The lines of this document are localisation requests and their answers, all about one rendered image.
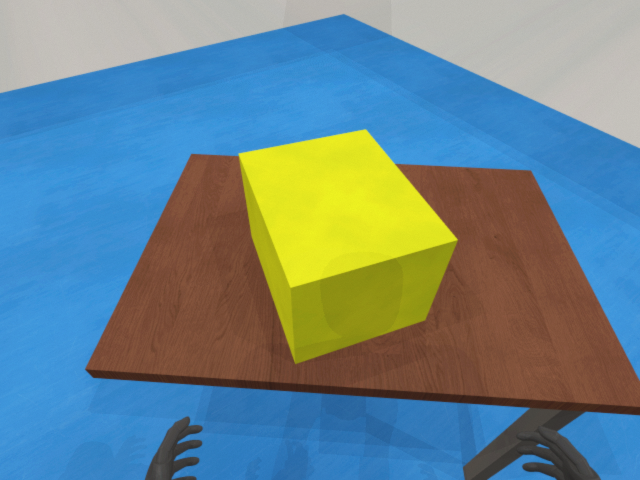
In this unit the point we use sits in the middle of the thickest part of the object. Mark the table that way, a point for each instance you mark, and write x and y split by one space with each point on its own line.
514 321

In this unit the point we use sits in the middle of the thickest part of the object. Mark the right robot hand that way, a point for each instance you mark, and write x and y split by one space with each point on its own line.
569 464

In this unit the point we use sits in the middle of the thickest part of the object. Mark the carton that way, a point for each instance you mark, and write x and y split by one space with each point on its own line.
349 248

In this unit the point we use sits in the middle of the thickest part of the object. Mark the left robot hand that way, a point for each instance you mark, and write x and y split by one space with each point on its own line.
163 466

